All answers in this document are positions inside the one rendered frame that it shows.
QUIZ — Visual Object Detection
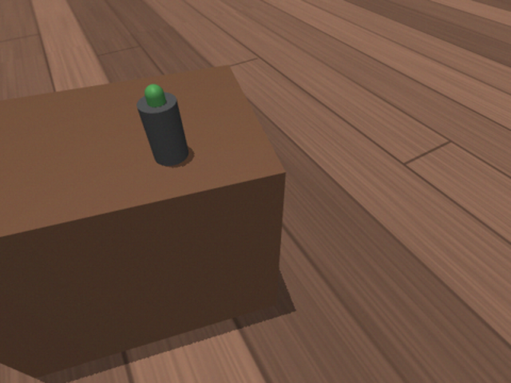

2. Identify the bottle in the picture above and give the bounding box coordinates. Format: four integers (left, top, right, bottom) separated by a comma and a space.
137, 84, 188, 166

